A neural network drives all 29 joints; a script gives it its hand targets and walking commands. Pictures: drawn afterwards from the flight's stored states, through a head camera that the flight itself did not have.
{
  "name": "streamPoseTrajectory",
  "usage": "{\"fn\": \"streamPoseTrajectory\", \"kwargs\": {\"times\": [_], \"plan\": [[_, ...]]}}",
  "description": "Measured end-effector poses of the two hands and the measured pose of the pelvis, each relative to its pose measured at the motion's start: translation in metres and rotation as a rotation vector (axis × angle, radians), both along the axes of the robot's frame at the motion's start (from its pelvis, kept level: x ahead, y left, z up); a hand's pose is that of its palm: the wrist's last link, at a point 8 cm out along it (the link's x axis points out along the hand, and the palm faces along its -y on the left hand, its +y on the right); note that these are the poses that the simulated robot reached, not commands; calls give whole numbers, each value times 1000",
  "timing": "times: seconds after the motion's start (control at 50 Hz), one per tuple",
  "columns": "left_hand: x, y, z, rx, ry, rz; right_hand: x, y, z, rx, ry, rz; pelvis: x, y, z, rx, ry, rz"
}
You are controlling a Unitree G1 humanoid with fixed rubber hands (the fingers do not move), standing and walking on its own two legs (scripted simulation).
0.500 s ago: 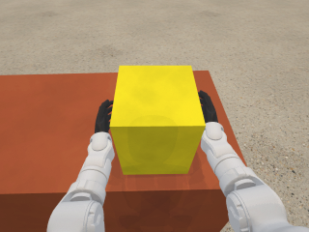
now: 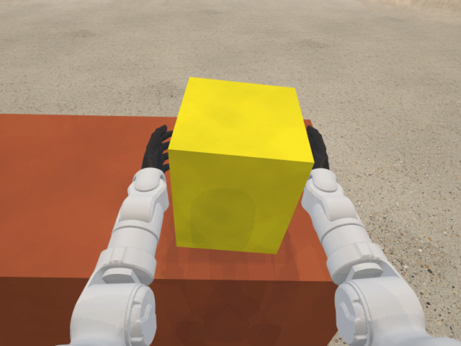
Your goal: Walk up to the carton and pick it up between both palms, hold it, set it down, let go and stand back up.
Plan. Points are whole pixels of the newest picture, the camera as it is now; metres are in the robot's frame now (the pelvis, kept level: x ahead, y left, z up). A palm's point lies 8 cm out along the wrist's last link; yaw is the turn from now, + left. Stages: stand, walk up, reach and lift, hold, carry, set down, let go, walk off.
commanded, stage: reach and lift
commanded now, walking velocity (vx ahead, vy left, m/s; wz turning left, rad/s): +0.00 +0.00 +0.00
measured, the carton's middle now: (234, 168) +0.42 +0.04 +0.13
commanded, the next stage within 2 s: hold in 0.92 s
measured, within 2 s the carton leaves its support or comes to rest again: neither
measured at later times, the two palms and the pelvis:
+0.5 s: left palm (147, 147) +0.39 +0.19 +0.19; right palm (314, 154) +0.41 -0.10 +0.18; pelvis +0.01 +0.01 +0.01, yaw +0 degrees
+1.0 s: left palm (146, 151) +0.38 +0.18 +0.20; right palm (319, 156) +0.39 -0.11 +0.19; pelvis +0.00 +0.01 +0.01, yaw +0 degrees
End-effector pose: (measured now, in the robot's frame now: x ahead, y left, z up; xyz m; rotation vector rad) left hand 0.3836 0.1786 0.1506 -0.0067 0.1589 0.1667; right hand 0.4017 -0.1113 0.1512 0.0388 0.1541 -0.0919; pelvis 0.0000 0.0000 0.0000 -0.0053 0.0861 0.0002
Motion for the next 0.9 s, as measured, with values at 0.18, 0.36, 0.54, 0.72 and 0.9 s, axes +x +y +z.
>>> {"fn": "streamPoseTrajectory", "kwargs": {"times": [0.18, 0.36, 0.54, 0.72, 0.9], "plan": [[4, 6, 15, 67, 22, -8, 6, 6, 18, 4, 18, 3, 5, 3, 2, 1, -22, 4], [11, 10, 22, 37, 8, -8, 10, 10, 16, -34, 4, 4, 10, 4, 4, 0, -32, 5], [10, 6, 34, 90, 2, -38, 3, 6, 26, -28, -2, -18, 13, 9, 6, -5, -77, 6], [6, 0, 41, 75, -16, -50, -6, -1, 25, -31, -21, -34, 9, 9, 6, -6, -88, 6], [-5, 3, 47, 105, -25, -37, -11, 3, 38, -17, -34, -22, 2, 9, 5, -7, -102, 7]]}}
